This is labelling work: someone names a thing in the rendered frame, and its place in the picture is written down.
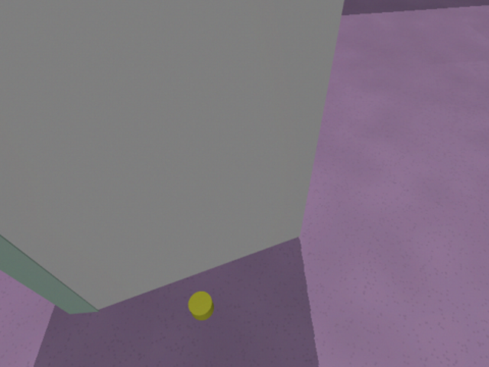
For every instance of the tin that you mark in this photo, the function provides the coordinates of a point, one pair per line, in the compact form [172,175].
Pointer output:
[201,305]

